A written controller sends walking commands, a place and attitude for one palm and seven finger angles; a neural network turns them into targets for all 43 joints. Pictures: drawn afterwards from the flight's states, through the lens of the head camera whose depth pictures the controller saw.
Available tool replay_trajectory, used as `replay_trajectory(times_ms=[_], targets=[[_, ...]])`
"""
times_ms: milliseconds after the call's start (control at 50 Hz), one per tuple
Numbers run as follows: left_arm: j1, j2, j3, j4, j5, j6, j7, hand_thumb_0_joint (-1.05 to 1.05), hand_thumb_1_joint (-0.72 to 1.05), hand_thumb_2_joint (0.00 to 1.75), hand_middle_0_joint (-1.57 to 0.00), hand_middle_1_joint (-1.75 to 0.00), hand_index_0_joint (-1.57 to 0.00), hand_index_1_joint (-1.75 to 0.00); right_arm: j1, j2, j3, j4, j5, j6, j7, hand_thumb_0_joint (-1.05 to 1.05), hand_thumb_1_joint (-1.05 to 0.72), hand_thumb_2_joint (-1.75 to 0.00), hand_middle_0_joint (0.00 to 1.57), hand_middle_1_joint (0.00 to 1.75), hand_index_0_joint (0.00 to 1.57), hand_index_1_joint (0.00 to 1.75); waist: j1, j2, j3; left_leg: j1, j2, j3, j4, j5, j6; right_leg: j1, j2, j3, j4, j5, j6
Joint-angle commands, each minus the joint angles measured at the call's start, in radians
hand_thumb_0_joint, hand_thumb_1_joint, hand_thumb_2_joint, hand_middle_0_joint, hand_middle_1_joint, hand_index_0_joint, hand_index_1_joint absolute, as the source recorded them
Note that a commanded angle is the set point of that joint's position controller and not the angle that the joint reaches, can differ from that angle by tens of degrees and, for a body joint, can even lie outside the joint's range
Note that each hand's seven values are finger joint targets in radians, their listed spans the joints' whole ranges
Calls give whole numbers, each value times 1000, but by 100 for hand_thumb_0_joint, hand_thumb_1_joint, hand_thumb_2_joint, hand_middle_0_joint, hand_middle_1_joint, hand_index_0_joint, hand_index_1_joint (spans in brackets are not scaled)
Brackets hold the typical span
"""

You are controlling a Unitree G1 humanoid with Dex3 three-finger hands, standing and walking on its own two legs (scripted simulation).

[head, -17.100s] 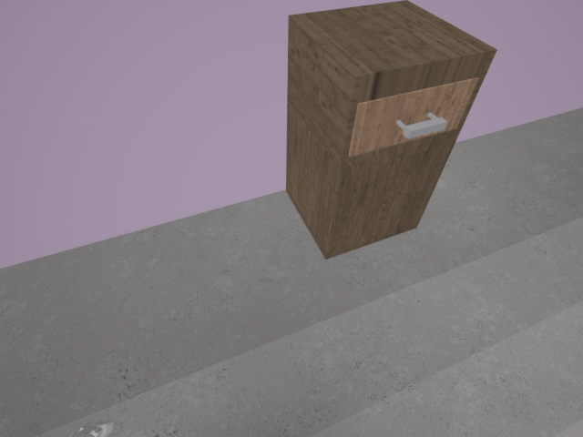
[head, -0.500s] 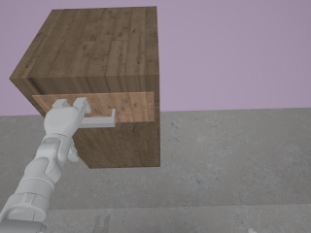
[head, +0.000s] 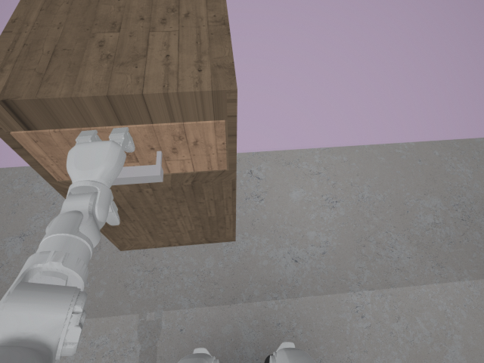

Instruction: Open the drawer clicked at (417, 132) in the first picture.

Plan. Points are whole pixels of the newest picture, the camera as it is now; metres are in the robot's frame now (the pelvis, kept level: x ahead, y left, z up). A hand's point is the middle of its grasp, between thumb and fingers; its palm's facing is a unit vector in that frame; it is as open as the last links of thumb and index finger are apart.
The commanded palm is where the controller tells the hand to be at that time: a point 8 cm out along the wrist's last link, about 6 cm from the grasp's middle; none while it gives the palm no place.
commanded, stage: move the hooked fingers above the handle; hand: left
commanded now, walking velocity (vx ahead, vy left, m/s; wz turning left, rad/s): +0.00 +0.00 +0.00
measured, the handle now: (131, 166) +0.52 +0.24 -0.09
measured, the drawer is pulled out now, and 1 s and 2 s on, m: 0.00 0.00 0.00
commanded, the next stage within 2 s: lower the fingers behind the handle in 0.94 s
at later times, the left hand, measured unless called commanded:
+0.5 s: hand (121, 170) +0.47 +0.24 -0.03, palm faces -0.06 -0.04 -1.00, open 13.8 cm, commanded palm +0.45 +0.23 +0.03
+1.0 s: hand (122, 170) +0.47 +0.24 -0.03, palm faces -0.06 -0.05 -1.00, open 13.8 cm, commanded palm +0.46 +0.23 +0.03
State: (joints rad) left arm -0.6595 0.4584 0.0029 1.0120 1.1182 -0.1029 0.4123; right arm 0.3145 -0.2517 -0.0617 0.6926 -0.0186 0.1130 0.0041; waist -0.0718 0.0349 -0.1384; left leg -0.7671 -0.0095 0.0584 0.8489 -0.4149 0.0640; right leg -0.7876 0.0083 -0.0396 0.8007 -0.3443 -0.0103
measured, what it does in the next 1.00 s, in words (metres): stands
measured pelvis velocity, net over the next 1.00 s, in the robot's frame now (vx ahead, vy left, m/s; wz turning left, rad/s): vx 0.01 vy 0.00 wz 0.00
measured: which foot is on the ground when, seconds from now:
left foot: down 0.00-1.00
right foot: down 0.00-1.00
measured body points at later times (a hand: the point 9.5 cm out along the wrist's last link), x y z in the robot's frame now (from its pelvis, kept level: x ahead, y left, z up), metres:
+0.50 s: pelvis +0.00 +0.01 -0.02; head +0.12 +0.01 +0.42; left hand +0.47 +0.24 +0.02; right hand +0.00 -0.27 -0.14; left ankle -0.01 +0.08 -0.70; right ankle +0.01 -0.12 -0.70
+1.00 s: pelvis +0.01 +0.00 -0.01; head +0.13 +0.01 +0.42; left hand +0.47 +0.24 +0.02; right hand +0.03 -0.28 -0.14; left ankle -0.01 +0.08 -0.70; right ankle +0.01 -0.12 -0.70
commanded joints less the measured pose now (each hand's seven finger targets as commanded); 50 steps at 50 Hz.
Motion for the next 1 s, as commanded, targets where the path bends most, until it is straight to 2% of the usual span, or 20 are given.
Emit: replay_trajectory(times_ms=[0,20,100,160,280,360,400,440,500,540,580,620,720,760,780,820,860,900,920,980], targets=[[-431,262,77,-150,-3,9,52,0,-50,30,-30,-120,-30,-120,121,-174,-59,-53,-12,-20,-9,0,-90,-90,20,30,20,30,-23,40,-436,273,3,-90,-58,417,-33,120,43,8,-33,244,-37],[-443,239,57,-146,-2,10,53,0,-50,30,-30,-120,-30,-120,127,-171,-61,-51,-13,-20,-9,0,-90,-90,20,30,20,30,-30,50,-437,272,4,-88,-50,429,-34,109,44,8,-28,252,-36],[-462,253,68,-126,1,12,54,0,-50,30,-30,-120,-30,-120,146,-179,-60,-39,-20,-15,-4,0,-90,-90,20,30,20,30,-31,85,-444,272,14,-103,-25,472,-43,60,47,0,-2,249,-38],[-468,264,71,-89,6,21,57,0,-50,30,-30,-120,-30,-120,155,-182,-57,-33,-22,-10,-4,0,-90,-90,20,30,20,30,-40,52,-435,228,14,-99,-5,459,-40,50,49,0,14,254,-36],[-491,266,82,-138,-2,14,60,0,-50,30,-30,-120,-30,-120,168,-185,-62,-31,-30,-7,1,0,-90,-90,20,30,20,30,-33,118,-517,293,29,-123,20,539,-58,13,51,-8,38,251,-36],[-507,250,58,-127,0,38,67,0,-50,30,-30,-120,-30,-120,172,-184,-59,-23,-26,0,1,0,-90,-90,20,30,20,30,-52,96,-486,287,33,-126,13,510,-57,5,53,-12,24,234,-32],[-498,276,78,-130,-6,43,65,0,-50,30,-30,-120,-30,-120,172,-188,-57,-21,-25,2,0,0,-90,-90,20,30,20,30,-42,105,-502,302,32,-123,8,523,-55,22,52,-9,19,243,-32],[-481,251,59,-122,-10,51,60,0,-50,30,-30,-120,-30,-120,167,-182,-55,-24,-23,3,-1,0,-90,-90,20,30,20,30,-43,93,-483,285,26,-108,-1,499,-47,49,53,-7,5,251,-32],[-489,291,75,-117,-11,51,49,0,-50,30,-30,-120,-30,-120,164,-186,-46,-26,-19,5,-7,0,-90,-90,20,30,20,30,-45,64,-465,249,20,-100,-16,448,-36,84,49,0,-5,255,-32],[-450,264,58,-99,-11,48,43,0,-50,30,-30,-120,-30,-120,158,-179,-44,-33,-17,3,-9,0,-90,-90,20,30,20,30,-39,59,-438,234,16,-90,-22,433,-32,95,49,1,-12,255,-34],[-471,255,48,-90,-18,38,34,0,-50,30,-30,-120,-30,-120,155,-178,-42,-33,-16,0,-13,0,-90,-90,20,30,20,30,-56,39,-411,216,15,-90,-22,411,-27,90,47,5,-20,251,-32],[-446,289,75,-110,-18,21,33,0,-50,30,-30,-120,-30,-120,159,-180,-43,-39,-16,-2,-14,0,-90,-90,20,30,20,30,-35,55,-439,215,9,-80,-19,419,-25,118,45,12,-15,272,-32],[-459,239,41,-114,-12,-2,42,0,-50,30,-30,-120,-30,-120,156,-173,-49,-40,-17,-6,-12,0,-90,-90,20,30,20,30,-55,55,-426,213,10,-83,-4,412,-26,82,45,11,-11,262,-31],[-462,267,59,-109,-7,0,51,0,-50,30,-30,-120,-30,-120,156,-176,-47,-38,-17,-7,-13,0,-90,-90,20,30,20,30,-52,47,-432,197,7,-84,0,406,-25,86,45,12,-4,265,-32],[-504,243,39,-126,-8,-3,54,0,-50,30,-30,-120,-30,-120,154,-172,-50,-36,-19,-9,-13,0,-90,-90,20,30,20,30,-64,69,-442,212,8,-88,5,421,-27,71,44,11,0,269,-33],[-508,265,56,-132,-1,1,64,0,-50,30,-30,-120,-30,-120,159,-175,-52,-31,-21,-10,-11,0,-90,-90,20,30,20,30,-60,83,-466,235,10,-90,14,444,-31,63,45,8,7,275,-32],[-518,244,41,-127,-5,9,69,0,-50,30,-30,-120,-30,-120,159,-172,-52,-31,-22,-11,-8,0,-90,-90,20,30,20,30,-65,94,-468,241,8,-87,15,448,-32,62,46,7,3,276,-32],[-530,285,72,-137,-7,16,71,0,-50,30,-30,-120,-30,-120,163,-178,-52,-25,-23,-8,-9,0,-90,-90,20,30,20,30,-63,89,-500,251,9,-92,20,473,-32,76,46,8,10,298,-30],[-518,274,63,-137,-7,21,69,0,-50,30,-30,-120,-30,-120,162,-175,-50,-30,-24,-7,-8,0,-90,-90,20,30,20,30,-53,106,-509,257,6,-88,18,493,-34,88,48,7,12,313,-32],[-489,305,88,-105,-17,41,57,0,-50,30,-30,-120,-30,-120,156,-181,-44,-27,-24,2,-8,0,-90,-90,20,30,20,30,-49,75,-486,224,5,-77,11,491,-28,126,47,11,3,342,-30]])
